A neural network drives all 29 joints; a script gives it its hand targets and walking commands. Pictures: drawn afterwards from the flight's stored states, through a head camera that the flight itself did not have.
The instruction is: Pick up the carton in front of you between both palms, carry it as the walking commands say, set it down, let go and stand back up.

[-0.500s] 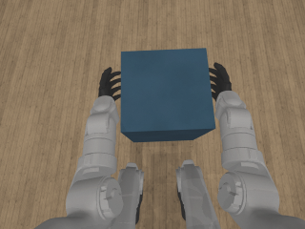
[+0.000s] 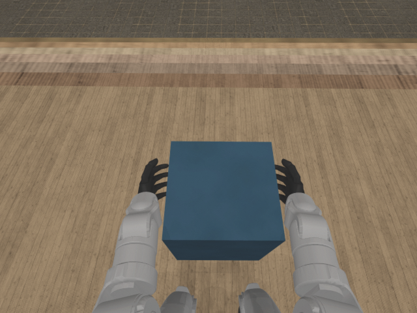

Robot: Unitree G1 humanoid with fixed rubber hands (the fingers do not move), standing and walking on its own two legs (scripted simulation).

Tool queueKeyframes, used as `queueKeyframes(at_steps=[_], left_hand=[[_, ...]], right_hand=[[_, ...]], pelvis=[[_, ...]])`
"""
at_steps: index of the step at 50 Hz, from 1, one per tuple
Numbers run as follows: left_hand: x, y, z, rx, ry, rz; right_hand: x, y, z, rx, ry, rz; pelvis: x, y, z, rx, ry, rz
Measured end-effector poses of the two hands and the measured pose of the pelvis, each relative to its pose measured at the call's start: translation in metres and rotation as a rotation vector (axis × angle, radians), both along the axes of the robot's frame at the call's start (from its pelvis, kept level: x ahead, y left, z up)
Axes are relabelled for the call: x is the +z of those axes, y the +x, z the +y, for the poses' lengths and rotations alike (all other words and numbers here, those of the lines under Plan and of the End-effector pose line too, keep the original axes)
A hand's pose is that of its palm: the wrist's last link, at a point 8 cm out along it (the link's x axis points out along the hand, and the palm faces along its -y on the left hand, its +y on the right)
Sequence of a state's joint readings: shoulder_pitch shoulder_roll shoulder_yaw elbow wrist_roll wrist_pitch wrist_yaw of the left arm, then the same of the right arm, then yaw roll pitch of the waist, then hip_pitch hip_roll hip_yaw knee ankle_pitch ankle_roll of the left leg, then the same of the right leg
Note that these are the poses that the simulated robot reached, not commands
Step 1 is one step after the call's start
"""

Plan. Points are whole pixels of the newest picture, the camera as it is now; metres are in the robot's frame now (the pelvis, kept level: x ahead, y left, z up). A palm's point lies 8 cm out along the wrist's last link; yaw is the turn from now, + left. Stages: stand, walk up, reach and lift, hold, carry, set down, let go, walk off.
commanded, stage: reach and lift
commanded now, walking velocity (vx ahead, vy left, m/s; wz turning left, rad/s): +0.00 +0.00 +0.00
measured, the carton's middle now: (219, 207) +0.35 -0.01 -0.10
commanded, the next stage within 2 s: hold in 1.38 s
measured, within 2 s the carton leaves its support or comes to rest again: neither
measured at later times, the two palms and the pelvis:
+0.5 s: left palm (125, 188) +0.31 +0.15 +0.10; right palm (314, 189) +0.31 -0.15 +0.10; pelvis +0.02 +0.00 +0.07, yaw +0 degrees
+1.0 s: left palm (126, 182) +0.32 +0.15 +0.11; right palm (316, 181) +0.32 -0.15 +0.11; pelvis +0.02 -0.01 +0.08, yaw +0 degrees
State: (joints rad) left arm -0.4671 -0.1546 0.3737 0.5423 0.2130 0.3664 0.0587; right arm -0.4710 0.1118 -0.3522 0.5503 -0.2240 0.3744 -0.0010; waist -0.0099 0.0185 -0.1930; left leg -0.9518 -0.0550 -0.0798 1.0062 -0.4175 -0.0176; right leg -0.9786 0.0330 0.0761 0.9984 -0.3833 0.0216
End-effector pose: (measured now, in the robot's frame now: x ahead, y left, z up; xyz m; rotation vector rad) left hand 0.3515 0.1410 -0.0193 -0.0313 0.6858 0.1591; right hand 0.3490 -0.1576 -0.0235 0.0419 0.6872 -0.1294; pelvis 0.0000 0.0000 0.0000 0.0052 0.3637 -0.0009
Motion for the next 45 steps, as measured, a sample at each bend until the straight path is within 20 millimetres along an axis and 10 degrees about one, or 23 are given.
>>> queueKeyframes(at_steps=[20,45], left_hand=[[0.111,-0.032,0.008,-0.041,0.03,-0.031],[0.124,-0.034,0.003,-0.036,0.034,-0.014]], right_hand=[[0.114,-0.035,0.008,0.009,-0.036,-0.032],[0.128,-0.033,0.002,0.02,-0.037,-0.016]], pelvis=[[0.069,0.024,0.003,-0.002,-0.009,-0.359],[0.074,0.015,-0.006,-0.002,-0.005,-0.442]])
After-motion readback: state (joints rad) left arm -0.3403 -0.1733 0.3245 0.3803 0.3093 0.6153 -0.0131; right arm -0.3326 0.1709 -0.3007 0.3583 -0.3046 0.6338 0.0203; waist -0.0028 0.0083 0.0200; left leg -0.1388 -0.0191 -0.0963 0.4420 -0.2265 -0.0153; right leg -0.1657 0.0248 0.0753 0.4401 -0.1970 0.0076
